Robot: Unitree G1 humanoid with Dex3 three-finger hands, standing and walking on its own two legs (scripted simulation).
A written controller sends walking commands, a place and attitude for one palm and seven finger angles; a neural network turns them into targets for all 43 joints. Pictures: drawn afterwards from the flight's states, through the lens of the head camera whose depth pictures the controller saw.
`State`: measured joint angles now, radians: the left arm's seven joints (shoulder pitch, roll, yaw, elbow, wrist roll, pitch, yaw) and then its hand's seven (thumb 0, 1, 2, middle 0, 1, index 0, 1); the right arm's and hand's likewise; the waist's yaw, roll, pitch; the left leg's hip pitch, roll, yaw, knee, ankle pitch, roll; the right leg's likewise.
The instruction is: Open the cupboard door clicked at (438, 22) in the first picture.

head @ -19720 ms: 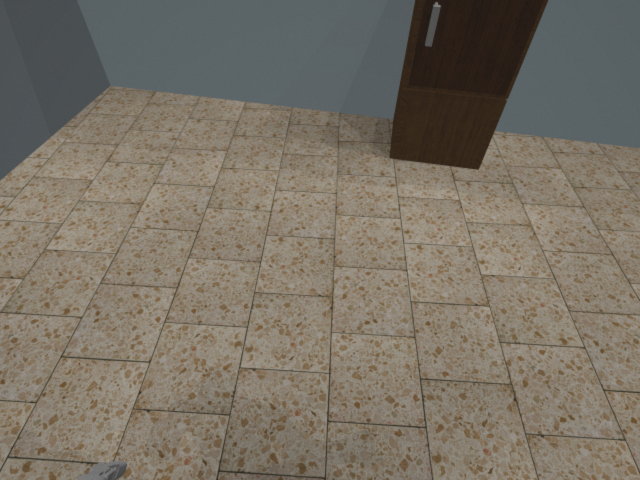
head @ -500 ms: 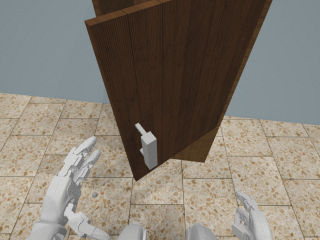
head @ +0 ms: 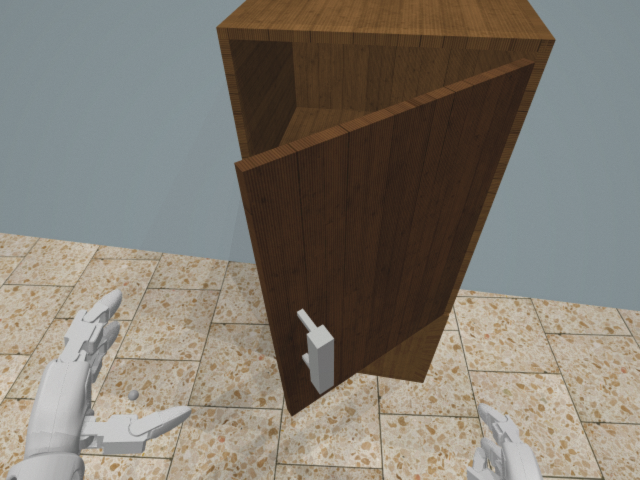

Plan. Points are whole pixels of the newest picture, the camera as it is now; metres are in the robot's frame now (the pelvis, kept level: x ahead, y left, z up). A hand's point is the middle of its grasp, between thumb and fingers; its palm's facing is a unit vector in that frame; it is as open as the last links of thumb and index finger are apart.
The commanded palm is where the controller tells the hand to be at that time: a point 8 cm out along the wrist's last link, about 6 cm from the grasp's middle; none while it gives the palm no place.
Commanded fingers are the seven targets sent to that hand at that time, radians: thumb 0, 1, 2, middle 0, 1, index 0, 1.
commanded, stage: draw the hand back to the body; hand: left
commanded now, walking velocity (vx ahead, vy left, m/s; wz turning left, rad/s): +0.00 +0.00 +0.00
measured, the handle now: (313, 350) +0.32 +0.05 -0.05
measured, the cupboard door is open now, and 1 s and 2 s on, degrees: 44 44 44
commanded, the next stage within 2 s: step back with the hand held close in 0.76 s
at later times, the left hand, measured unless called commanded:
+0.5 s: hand (40, 317) +0.20 +0.26 +0.20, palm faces +0.48 -0.78 -0.40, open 8.0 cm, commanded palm +0.15 +0.30 +0.20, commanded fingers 0.00 0.90 0.90 -0.20 -0.30 -0.20 -0.30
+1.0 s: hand (51, 326) +0.20 +0.25 +0.19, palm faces +0.45 -0.78 -0.42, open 7.4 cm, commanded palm +0.14 +0.28 +0.21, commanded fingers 0.00 0.90 0.90 -0.20 -0.30 -0.20 -0.30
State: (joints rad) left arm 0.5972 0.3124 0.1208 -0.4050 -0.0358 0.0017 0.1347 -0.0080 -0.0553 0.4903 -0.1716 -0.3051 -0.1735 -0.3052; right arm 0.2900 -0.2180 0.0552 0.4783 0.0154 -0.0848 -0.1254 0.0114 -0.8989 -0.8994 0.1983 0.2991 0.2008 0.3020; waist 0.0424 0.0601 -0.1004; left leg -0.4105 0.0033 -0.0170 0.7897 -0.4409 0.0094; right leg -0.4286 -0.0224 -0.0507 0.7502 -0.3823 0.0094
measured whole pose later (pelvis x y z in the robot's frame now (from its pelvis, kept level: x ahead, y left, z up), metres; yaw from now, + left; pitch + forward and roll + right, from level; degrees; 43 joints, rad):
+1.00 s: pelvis -0.01 -0.01 +0.03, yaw -2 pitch -3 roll -1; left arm 0.46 0.34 0.39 -0.37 -0.04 -0.14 0.12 0.01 0.89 0.90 -0.21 -0.31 -0.21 -0.31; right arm 0.18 -0.23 0.02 0.62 -0.01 -0.10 -0.08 0.01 -0.90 -0.90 0.20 0.30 0.20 0.30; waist 0.04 0.06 0.01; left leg -0.13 0.03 0.01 0.44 -0.27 -0.01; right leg -0.15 0.01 -0.03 0.38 -0.19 -0.01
